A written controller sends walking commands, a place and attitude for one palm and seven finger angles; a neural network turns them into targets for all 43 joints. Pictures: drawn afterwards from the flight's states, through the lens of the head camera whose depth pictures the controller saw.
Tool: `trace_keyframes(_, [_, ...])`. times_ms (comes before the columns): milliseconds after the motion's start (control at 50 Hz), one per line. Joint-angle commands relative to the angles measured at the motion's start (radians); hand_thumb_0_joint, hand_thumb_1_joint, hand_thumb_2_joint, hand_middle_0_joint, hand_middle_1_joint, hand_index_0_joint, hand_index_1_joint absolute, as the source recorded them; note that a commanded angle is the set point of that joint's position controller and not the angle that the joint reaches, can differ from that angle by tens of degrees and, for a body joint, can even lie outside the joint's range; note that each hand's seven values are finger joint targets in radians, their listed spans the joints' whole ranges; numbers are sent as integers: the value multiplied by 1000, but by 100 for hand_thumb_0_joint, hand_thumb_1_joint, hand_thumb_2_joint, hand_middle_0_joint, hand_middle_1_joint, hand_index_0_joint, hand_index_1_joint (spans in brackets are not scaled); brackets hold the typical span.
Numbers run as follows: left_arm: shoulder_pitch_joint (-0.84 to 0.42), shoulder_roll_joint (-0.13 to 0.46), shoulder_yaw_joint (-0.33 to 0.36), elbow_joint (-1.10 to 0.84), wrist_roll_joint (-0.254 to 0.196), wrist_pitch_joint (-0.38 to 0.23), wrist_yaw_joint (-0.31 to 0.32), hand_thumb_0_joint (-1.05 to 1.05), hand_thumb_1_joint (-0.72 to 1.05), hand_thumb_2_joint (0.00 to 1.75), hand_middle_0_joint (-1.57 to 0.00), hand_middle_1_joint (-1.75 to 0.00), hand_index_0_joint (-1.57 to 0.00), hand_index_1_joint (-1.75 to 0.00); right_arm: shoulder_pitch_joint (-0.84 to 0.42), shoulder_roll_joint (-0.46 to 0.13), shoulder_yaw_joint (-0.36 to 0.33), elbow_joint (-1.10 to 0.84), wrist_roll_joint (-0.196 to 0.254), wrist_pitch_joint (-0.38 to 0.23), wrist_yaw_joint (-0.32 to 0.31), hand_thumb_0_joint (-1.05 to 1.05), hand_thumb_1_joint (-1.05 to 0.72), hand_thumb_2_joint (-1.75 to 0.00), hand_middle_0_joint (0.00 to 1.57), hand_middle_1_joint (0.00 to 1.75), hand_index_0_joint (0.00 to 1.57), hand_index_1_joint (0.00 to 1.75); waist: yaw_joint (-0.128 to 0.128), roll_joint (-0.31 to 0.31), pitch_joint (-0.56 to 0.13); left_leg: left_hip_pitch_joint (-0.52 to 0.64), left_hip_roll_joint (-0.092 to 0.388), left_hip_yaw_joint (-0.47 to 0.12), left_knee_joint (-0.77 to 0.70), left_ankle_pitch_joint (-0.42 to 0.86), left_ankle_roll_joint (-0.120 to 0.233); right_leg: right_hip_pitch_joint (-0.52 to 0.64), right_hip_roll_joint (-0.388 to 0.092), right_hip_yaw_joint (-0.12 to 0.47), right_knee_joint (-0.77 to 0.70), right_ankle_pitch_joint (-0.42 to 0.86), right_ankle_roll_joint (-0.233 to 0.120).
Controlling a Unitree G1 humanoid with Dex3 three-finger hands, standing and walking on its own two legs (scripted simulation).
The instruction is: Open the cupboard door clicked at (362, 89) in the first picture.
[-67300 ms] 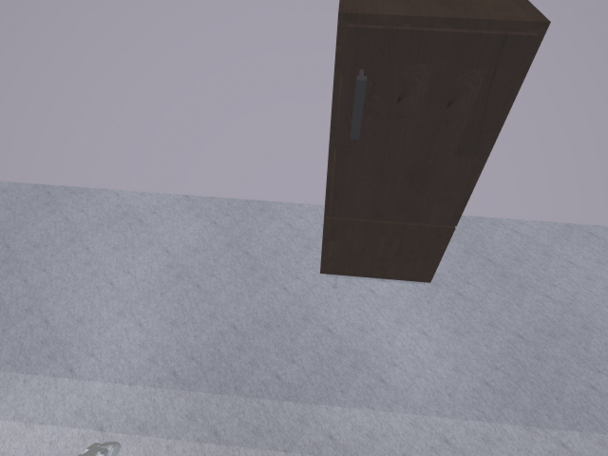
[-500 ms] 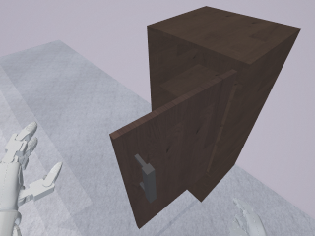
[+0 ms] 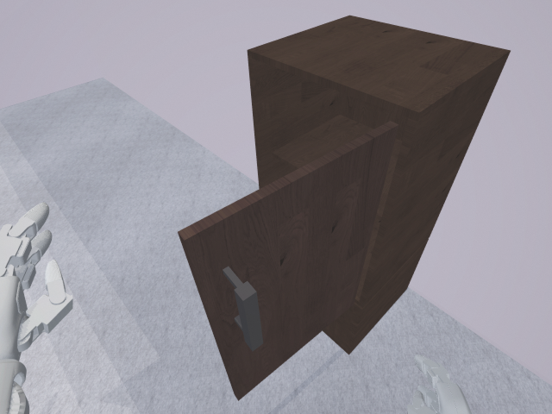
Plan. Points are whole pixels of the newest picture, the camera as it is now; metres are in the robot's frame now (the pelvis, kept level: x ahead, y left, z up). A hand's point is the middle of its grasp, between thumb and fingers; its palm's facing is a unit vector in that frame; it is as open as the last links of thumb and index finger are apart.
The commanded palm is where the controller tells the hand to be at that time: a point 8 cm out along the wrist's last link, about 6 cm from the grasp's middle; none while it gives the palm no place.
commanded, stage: step back with the hand held close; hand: left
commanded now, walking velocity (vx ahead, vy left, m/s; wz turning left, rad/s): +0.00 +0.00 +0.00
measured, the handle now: (242, 309) +0.27 +0.09 +0.01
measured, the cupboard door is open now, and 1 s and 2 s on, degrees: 85 85 85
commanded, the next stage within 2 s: stop stepping back and stand still in 1.54 s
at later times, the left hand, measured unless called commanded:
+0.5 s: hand (60, 315) +0.17 +0.26 +0.15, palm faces +0.34 -0.79 -0.51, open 7.4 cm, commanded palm +0.11 +0.30 +0.17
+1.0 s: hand out of the picture +0.10 +0.29 +0.15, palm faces +0.44 -0.76 -0.49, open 7.4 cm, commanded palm +0.04 +0.32 +0.17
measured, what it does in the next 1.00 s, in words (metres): shifts its weight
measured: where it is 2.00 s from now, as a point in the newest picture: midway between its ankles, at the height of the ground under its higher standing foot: outside the picture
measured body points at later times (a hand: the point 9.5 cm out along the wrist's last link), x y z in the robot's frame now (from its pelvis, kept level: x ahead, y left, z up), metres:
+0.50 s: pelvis -0.04 +0.01 -0.01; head -0.02 +0.00 +0.44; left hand +0.14 +0.30 +0.18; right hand +0.13 -0.25 -0.09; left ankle +0.00 +0.08 -0.74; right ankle -0.02 -0.09 -0.74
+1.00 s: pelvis -0.10 +0.02 -0.02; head -0.07 +0.03 +0.43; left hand +0.07 +0.33 +0.18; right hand +0.08 -0.20 -0.10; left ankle +0.00 +0.09 -0.74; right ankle -0.06 -0.09 -0.74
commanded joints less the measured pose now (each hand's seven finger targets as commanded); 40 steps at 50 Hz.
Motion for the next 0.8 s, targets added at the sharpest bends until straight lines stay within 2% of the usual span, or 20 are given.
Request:
trace_keyframes(0, [-91, 185, 119, -206, -2, -68, 20, 0, 90, 90, -20, -30, -20, -30, -150, -106, -39, -168, 2, -69, -8, 0, -90, -90, 20, 30, 20, 30, 5, -10, -45, 35, 44, -72, -62, 180, -13, -64, -43, 66, -80, 167, 11])
trace_keyframes(40, [-92, 177, 109, -207, 0, -71, 19, 0, 90, 90, -20, -30, -20, -30, -152, -104, -40, -166, 3, -69, -7, 0, -90, -90, 20, 30, 20, 30, 3, -5, -32, 37, 44, -70, -62, 177, -12, -72, -42, 69, -85, 164, 12])
trace_keyframes(60, [-173, 207, 125, -233, 0, -78, 24, 0, 90, 90, -20, -30, -20, -30, -156, -106, -40, -160, 4, -72, -8, 0, -90, -90, 20, 30, 20, 30, -3, -7, -50, 40, 41, -72, -61, 166, -11, -70, -45, 71, -87, 155, 13])
trace_keyframes(80, [-342, 371, 286, -265, 15, -124, 40, 0, 90, 90, -20, -30, -20, -30, -137, -101, -25, -204, 17, -56, -9, 0, -90, -90, 20, 30, 20, 30, -37, 32, 75, -57, 60, -110, -48, 62, 1, -164, -99, 162, -129, 156, 9])
trace_keyframes(100, [-198, 276, 223, -169, 11, -128, 26, 0, 90, 90, -20, -30, -20, -30, -138, -100, -40, -173, 7, -48, -14, 0, -90, -90, 20, 30, 20, 30, -34, -66, 29, -44, 61, -112, -4, 68, 7, -186, -125, 185, -141, 173, 12])
trace_keyframes(120, [-93, 222, 183, -126, 13, -126, 16, 0, 90, 90, -20, -30, -20, -30, -132, -106, -45, -178, 3, -36, -10, 0, -90, -90, 20, 30, 20, 30, -36, -86, -5, -18, 57, -98, 14, 100, 10, -188, -133, 187, -135, 213, 18])
trace_keyframes(160, [-43, 184, 135, -144, 15, -126, 7, 0, 90, 90, -20, -30, -20, -30, -132, -116, -52, -189, 2, -16, -4, 0, -90, -90, 20, 30, 20, 30, -42, -66, -44, -16, 64, -82, 20, 136, 6, -186, -139, 173, -109, 253, 34])
trace_keyframes(180, [-41, 184, 132, -167, 16, -131, 8, 0, 90, 90, -20, -30, -20, -30, -135, -118, -55, -191, 0, -13, -6, 0, -90, -90, 20, 30, 20, 30, -41, -39, -69, -24, 69, -87, 8, 175, 5, -159, -138, 148, -81, 281, 34])
trace_keyframes(240, [-1, 214, 156, -199, 17, -128, 19, 0, 90, 90, -20, -30, -20, -30, -129, -123, -63, -208, 4, 6, -10, 0, -90, -90, 20, 30, 20, 30, -44, -50, -112, -34, 88, -84, 3, 222, 5, -153, -128, 143, -43, 313, 44])
trace_keyframes(300, [20, 258, 202, -225, 17, -128, 33, 0, 90, 90, -20, -30, -20, -30, -127, -116, -68, -220, 7, 20, -19, 0, -90, -90, 20, 30, 20, 30, -43, -56, -145, -64, 101, -95, 3, 268, 3, -121, -127, 139, 4, 355, 38])
trace_keyframes(360, [30, 275, 220, -267, 17, -135, 43, 0, 90, 90, -20, -30, -20, -30, -125, -114, -72, -235, 11, 25, -23, 0, -90, -90, 20, 30, 20, 30, -46, -53, -153, -102, 107, -107, 5, 249, 5, -122, -124, 150, 29, 337, 33])
trace_keyframes(380, [33, 289, 233, -280, 17, -138, 46, 0, 90, 90, -20, -30, -20, -30, -127, -119, -75, -234, 9, 26, -25, 0, -90, -90, 20, 30, 20, 30, -44, -24, -156, -119, 113, -116, -1, 242, 8, -110, -125, 149, 42, 329, 31])
trace_keyframes(420, [60, 278, 232, -282, 17, -142, 52, 0, 90, 90, -20, -30, -20, -30, -119, -115, -75, -242, 10, 24, -26, 0, -90, -90, 20, 30, 20, 30, -44, -21, -158, -149, 124, -128, -10, 224, 11, -104, -116, 152, 61, 310, 31])
trace_keyframes(500, [65, 259, 217, -285, 23, -145, 59, 0, 90, 90, -20, -30, -20, -30, -105, -124, -79, -244, 11, 16, -24, 0, -90, -90, 20, 30, 20, 30, -51, -13, -121, -241, 138, -155, -34, 91, 19, -112, -106, 161, 71, 188, 27])
trace_keyframes(600, [61, 247, 214, -281, 35, -161, 69, 0, 90, 90, -20, -30, -20, -30, -96, -126, -78, -242, 8, -1, -24, 0, -90, -90, 20, 30, 20, 30, -60, -11, -60, -366, 146, -189, -68, -180, 31, -138, -107, 182, 61, -7, 17])
trace_keyframes(640, [43, 252, 222, -303, 44, -175, 73, 0, 90, 90, -20, -30, -20, -30, -90, -133, -79, -242, 5, -13, -24, 0, -90, -90, 20, 30, 20, 30, -63, 8, -49, -413, 161, -219, -96, -279, 40, -134, -92, 172, 80, -78, 18])
trace_keyframes(700, [29, 258, 247, -321, 58, -189, 77, 0, 90, 90, -20, -30, -20, -30, -91, -132, -78, -241, -4, -30, -30, 0, -90, -90, 20, 30, 20, 30, -55, 63, -65, -541, 217, -287, -201, -379, 65, -6, -41, 121, 225, -17, 35])
trace_keyframes(740, [15, 251, 250, -333, 66, -195, 72, 0, 90, 90, -20, -30, -20, -30, -89, -129, -81, -240, -8, -42, -28, 0, -90, -90, 20, 30, 20, 30, -51, 101, -76, -574, 247, -312, -237, -419, 76, 27, -13, 102, 309, 12, 41])
trace_keyframes(760, [13, 251, 255, -332, 67, -198, 70, 0, 90, 90, -20, -30, -20, -30, -84, -126, -82, -236, -9, -47, -26, 0, -90, -90, 20, 30, 20, 30, -50, 106, -78, -586, 255, -316, -239, -426, 80, 34, -6, 104, 330, 5, 40])
trace_keyframes(780, [29, 260, 266, -320, 66, -200, 68, 0, 90, 90, -20, -30, -20, -30, -80, -124, -84, -234, -12, -54, -24, 0, -90, -90, 20, 30, 20, 30, -48, 81, -87, -575, 256, -328, -226, -400, 84, 38, -4, 111, 322, 7, 40])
